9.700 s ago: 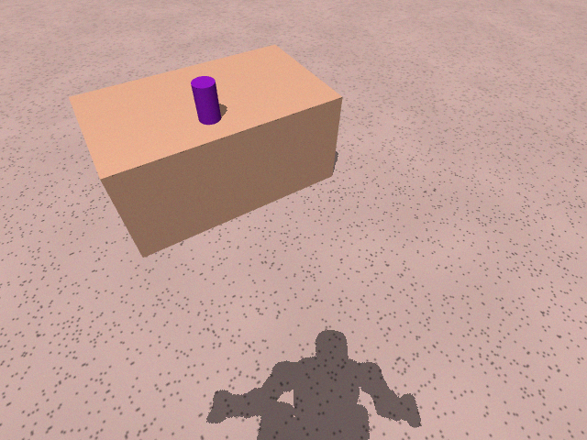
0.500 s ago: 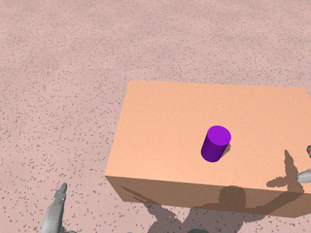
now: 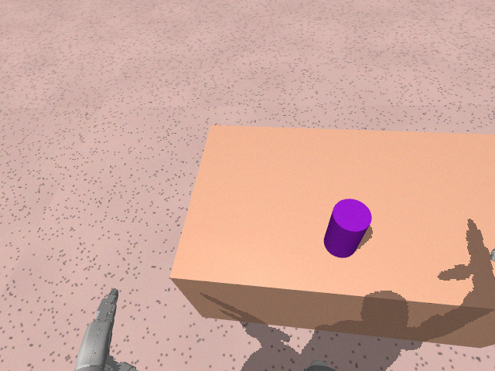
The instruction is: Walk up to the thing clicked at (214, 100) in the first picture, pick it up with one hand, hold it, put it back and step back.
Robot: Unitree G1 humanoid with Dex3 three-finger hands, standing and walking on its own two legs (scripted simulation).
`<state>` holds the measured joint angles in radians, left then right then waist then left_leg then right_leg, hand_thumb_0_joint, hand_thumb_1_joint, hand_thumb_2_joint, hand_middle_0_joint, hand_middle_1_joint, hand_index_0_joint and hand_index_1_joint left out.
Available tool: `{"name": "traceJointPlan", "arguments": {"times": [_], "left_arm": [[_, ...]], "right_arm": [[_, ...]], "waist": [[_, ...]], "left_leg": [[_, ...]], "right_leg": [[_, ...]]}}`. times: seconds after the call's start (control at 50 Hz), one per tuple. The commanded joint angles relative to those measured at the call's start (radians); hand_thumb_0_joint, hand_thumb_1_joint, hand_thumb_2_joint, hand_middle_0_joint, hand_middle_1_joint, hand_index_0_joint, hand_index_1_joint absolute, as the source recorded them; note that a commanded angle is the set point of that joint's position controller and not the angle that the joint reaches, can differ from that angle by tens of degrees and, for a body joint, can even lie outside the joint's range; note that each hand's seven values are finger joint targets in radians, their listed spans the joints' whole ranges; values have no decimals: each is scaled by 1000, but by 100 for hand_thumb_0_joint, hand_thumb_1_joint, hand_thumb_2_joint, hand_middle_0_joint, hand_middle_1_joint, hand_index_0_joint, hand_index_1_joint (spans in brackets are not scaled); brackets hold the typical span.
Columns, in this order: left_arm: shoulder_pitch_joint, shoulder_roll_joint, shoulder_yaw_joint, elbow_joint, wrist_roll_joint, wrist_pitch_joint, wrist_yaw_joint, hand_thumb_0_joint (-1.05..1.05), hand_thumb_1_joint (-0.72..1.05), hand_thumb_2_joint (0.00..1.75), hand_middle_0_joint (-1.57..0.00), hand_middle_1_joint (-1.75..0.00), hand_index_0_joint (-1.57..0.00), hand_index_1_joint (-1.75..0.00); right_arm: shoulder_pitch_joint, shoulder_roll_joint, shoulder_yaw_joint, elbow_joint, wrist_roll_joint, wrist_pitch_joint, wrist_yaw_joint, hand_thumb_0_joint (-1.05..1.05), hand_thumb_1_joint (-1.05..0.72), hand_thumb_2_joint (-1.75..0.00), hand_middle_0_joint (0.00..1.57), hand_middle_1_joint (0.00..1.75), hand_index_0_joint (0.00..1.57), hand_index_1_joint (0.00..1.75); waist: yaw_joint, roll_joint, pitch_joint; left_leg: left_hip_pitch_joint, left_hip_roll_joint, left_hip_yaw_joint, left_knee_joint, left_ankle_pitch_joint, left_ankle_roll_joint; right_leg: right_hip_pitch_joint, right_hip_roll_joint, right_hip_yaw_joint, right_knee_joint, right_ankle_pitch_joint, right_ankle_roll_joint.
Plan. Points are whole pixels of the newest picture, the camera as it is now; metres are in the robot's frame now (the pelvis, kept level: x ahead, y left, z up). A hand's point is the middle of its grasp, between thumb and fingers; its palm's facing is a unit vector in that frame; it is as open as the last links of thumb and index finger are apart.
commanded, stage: go down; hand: right
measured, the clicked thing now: (345, 229) +0.46 -0.18 -0.22
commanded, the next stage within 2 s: approach in 0.38 s
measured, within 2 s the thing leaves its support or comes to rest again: neither
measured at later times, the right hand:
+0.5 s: hand out of the picture +0.37 -0.37 +0.06, palm faces +0.20 +0.98 -0.06, open 17.5 cm
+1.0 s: hand (431, 231) +0.40 -0.31 -0.09, palm faces +0.14 +0.99 +0.06, open 17.6 cm
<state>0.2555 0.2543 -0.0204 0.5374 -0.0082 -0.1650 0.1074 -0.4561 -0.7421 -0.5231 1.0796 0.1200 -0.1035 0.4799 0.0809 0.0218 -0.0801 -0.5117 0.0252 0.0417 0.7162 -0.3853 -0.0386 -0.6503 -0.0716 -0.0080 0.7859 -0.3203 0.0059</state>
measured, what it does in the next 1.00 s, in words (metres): lowers itself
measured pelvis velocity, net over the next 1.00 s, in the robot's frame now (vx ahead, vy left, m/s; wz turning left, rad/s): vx -0.02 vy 0.00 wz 0.04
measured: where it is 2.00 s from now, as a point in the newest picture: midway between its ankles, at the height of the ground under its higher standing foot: outside the picture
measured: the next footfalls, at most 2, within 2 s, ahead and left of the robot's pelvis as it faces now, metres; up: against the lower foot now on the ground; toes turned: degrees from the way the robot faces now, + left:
none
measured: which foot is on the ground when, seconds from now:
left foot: down 0.00-1.00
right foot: down 0.00-1.00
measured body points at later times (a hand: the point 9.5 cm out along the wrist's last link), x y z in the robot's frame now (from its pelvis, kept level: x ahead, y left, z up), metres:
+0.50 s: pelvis +0.00 +0.00 +0.00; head +0.07 -0.04 +0.44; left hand +0.15 +0.26 -0.06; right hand +0.36 -0.42 +0.07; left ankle -0.02 +0.15 -0.71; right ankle +0.04 -0.12 -0.71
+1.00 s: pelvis -0.02 +0.00 -0.08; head +0.12 -0.07 +0.34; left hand +0.14 +0.26 -0.07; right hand +0.39 -0.37 -0.09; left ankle -0.02 +0.15 -0.71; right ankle +0.04 -0.12 -0.71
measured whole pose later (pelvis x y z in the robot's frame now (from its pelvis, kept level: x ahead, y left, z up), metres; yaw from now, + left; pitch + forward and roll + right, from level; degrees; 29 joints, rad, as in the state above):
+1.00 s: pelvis -0.02 +0.00 -0.08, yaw +2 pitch +23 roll +5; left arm 0.32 0.26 0.00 0.18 0.07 -0.22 0.03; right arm -0.55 -0.71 -0.69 1.19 0.19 -0.53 0.52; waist 0.22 0.07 -0.13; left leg -1.04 0.00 0.05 1.19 -0.55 -0.04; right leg -1.19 -0.10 0.04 1.25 -0.47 0.01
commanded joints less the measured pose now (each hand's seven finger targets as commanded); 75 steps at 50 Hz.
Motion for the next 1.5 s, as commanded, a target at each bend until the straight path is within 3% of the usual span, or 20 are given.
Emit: {"name": "traceJointPlan", "arguments": {"times": [0.0,0.06,0.12,0.24,0.32,0.46,0.52,0.56,0.68,0.78,0.84,0.92,0.98,1.04,1.14,1.22,1.3,1.42,1.44,1.48], "left_arm": [[-25,162,65,-121,-1,-43,7,0,-54,5,-5,-5,-5,-5],[-52,198,88,-177,-2,-47,12,0,-53,5,-5,-5,-5,-5],[-42,157,45,-157,-4,-44,7,0,-53,5,-5,-5,-5,-5],[-30,185,74,-144,1,-47,10,0,-54,5,-5,-5,-5,-5],[-38,153,41,-167,-5,-46,6,0,-54,5,-5,-5,-5,-5],[-24,198,81,-160,-2,-42,5,0,-58,6,-5,-3,-3,-5],[-31,159,54,-126,-3,-42,-3,0,-55,5,-4,-4,-4,-4],[-55,111,7,-130,-1,-52,-13,0,-55,5,-4,-4,-4,-4],[-46,145,31,-227,15,-78,-23,0,-56,5,-4,-4,-3,-4],[55,203,95,-396,37,-87,-37,0,-57,6,-4,-4,-3,-5],[117,181,105,-405,50,-85,-53,0,-55,5,-4,-4,-3,-4],[82,187,124,-534,72,-100,-65,0,-55,5,-4,-3,-3,-4],[73,216,159,-588,88,-102,-70,0,-55,5,-4,-3,-3,-4],[78,250,197,-652,96,-99,-79,0,-55,6,-4,-3,-3,-4],[190,210,191,-686,101,-93,-111,0,-54,4,-4,-4,-4,-4],[187,243,220,-848,103,-93,-121,0,-55,4,-4,-5,-5,-5],[215,307,321,-952,103,-74,-122,0,-55,5,-4,-4,-4,-4],[262,228,297,-903,96,-25,-142,0,-52,3,-4,-5,-4,-4],[261,234,296,-906,98,-14,-143,0,-53,4,-4,-4,-4,-4],[241,239,306,-953,98,-6,-144,0,-52,3,-4,-5,-5,-4]], "right_arm": [[-313,-387,-62,-193,21,-79,0,0,52,-3,5,4,5,4],[-322,-394,-71,-196,27,-81,2,0,53,-3,6,4,5,4],[-323,-395,-74,-184,30,-85,5,0,54,-3,6,4,5,4],[-366,-426,-80,-158,26,-97,14,0,55,-4,5,5,5,5],[-364,-429,-86,-135,30,-102,20,0,54,-3,6,5,5,5],[-402,-463,-95,-131,30,-109,33,0,61,-4,3,6,4,6],[-388,-430,-87,-89,41,-121,40,0,57,-3,5,5,5,5],[-382,-372,-72,-56,61,-150,54,0,57,-4,5,5,6,5],[-376,-303,-99,-20,125,-298,94,0,60,-2,6,5,6,5],[-349,-295,-143,-18,137,-398,91,0,58,-2,7,4,7,4],[-353,-314,-176,-29,122,-448,73,0,60,-1,6,4,7,4],[-405,-351,-219,-121,95,-520,43,0,61,0,7,4,7,4],[-415,-303,-201,-105,68,-543,28,0,61,-1,7,4,6,4],[-406,-316,-234,-94,53,-567,0,0,61,-2,6,5,6,5],[-359,-204,-182,-7,31,-590,-32,0,61,-3,5,5,6,5],[-420,-265,-239,-100,22,-618,-81,0,61,-1,6,4,6,4],[-444,-222,-197,-195,-14,-611,-145,0,60,0,7,4,6,4],[-447,-133,-142,-302,-56,-569,-218,0,61,0,6,4,5,4],[-452,-168,-166,-323,-65,-567,-232,0,61,-1,5,5,5,5],[-447,-110,-137,-286,-64,-553,-250,0,61,-2,5,5,5,5]], "waist": [[-17,-233,-310],[-6,-185,-344],[-18,-198,-313],[9,-203,-338],[-3,-194,-321],[16,-210,-362],[15,-178,-295],[21,-154,-270],[59,-113,-364],[90,-130,-424],[78,-199,-385],[89,-291,-509],[117,-335,-569],[132,-336,-559],[175,-338,-502],[183,-353,-592],[200,-443,-695],[171,-499,-613],[154,-503,-614],[180,-436,-583]], "left_leg": [[-38,-50,16,-78,211,57],[-17,-52,17,-83,221,54],[-26,-53,19,-84,212,57],[-33,-47,11,-78,240,52],[-27,-47,12,-81,235,52],[-60,-49,13,-63,255,52],[-78,-45,6,-55,240,50],[-112,-46,2,-40,215,47],[-244,-51,0,93,211,42],[-345,-62,5,200,177,45],[-453,-63,-4,274,106,52],[-516,-67,-1,372,107,58],[-579,-72,11,440,101,61],[-656,-78,18,492,59,69],[-787,-86,36,576,-47,74],[-831,-86,42,645,-59,79],[-868,-89,45,679,-45,80],[-925,-85,49,699,-101,85],[-933,-83,48,707,-109,87],[-917,-87,50,694,-110,84]], "right_leg": [[354,23,35,-99,258,-6],[368,25,34,-100,245,-13],[339,27,35,-102,232,-14],[342,30,31,-82,238,-17],[324,34,30,-80,227,-20],[352,29,38,-62,280,-15],[273,37,31,-56,217,-25],[232,35,32,-33,183,-28],[163,33,53,101,220,-30],[93,33,67,200,219,-26],[10,28,67,255,157,-20],[2,14,74,344,195,-6],[-12,1,92,408,241,-3],[-92,-9,100,458,180,0],[-228,-22,126,517,-3,2],[-275,-21,135,585,-32,5],[-194,-29,143,608,8,10],[-254,-28,132,603,-70,19],[-249,-31,137,600,-76,22],[-303,-28,136,610,-117,13]]}}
